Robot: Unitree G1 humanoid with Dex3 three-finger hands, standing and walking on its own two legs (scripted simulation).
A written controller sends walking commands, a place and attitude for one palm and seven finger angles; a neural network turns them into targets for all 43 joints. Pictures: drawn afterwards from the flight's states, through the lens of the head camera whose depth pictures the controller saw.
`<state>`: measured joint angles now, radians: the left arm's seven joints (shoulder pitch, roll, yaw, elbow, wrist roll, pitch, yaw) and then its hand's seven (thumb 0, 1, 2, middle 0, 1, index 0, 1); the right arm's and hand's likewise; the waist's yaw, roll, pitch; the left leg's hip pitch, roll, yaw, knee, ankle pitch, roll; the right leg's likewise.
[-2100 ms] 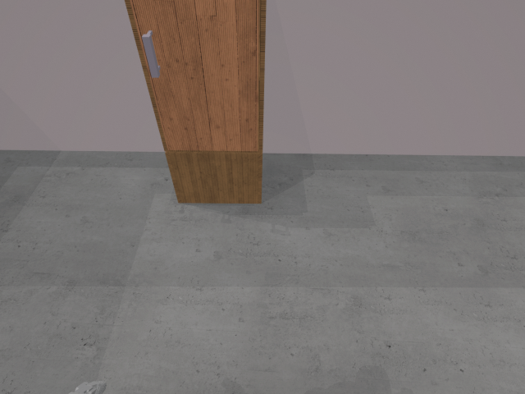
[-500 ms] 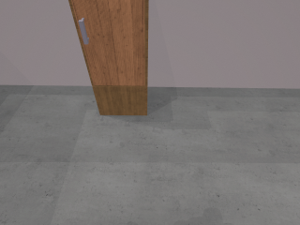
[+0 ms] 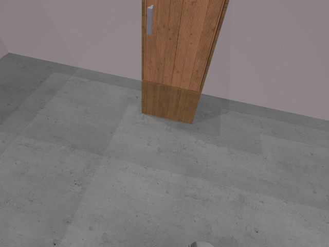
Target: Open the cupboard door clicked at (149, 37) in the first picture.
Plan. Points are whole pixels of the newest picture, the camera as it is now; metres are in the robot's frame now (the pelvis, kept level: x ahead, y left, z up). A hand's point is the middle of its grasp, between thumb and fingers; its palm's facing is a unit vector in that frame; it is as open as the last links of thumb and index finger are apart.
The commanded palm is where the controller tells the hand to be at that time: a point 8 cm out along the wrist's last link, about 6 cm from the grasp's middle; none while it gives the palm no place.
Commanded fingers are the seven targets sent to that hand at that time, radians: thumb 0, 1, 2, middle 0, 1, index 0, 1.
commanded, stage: walk to a spot facing it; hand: left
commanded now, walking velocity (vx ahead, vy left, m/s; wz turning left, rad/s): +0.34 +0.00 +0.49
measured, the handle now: (150, 19) +1.16 +0.10 +0.02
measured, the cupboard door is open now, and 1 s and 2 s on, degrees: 0 0 0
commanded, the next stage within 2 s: turn to face it in 0.82 s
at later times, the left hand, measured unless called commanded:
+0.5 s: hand (111, 198) +0.28 +0.16 -0.15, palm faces +0.19 -0.96 -0.21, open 7.4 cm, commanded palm none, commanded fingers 0.00 0.90 0.90 -0.20 -0.30 -0.20 -0.30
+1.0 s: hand (104, 239) +0.18 +0.16 -0.20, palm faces +0.57 -0.80 -0.21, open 7.4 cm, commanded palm none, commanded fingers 0.00 0.90 0.90 -0.20 -0.30 -0.20 -0.30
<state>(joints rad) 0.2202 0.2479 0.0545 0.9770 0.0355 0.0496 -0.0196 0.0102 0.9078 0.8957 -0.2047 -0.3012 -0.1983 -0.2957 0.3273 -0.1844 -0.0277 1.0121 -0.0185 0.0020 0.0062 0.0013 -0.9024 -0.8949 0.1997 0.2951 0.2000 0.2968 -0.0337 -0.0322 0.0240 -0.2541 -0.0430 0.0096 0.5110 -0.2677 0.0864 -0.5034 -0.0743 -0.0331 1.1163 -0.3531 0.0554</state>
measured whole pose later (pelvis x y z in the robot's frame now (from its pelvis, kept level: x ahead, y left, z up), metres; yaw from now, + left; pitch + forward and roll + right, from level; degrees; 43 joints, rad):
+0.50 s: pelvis +0.17 -0.05 -0.02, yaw +14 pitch +1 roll +0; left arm 0.10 0.17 0.04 0.91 0.03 -0.06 -0.02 0.01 0.91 0.90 -0.20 -0.30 -0.20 -0.30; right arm 0.43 -0.20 -0.06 1.08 -0.01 -0.03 -0.01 0.00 -0.90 -0.90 0.20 0.30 0.20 0.30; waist -0.06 0.04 0.03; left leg -0.15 -0.08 -0.17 0.76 -0.49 0.04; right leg -0.40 -0.05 -0.09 0.59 -0.20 0.01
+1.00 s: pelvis +0.31 +0.02 -0.02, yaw +31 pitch +0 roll -1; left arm 0.34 0.22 0.04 1.00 0.01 0.02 0.02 0.01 0.91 0.90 -0.20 -0.30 -0.20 -0.30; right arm 0.04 -0.22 -0.03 0.89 -0.02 0.00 0.02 0.00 -0.91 -0.90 0.19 0.29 0.19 0.30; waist 0.05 -0.04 0.13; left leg -0.41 -0.01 0.14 0.67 -0.27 0.11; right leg -0.30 -0.14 -0.15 1.09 -0.55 0.06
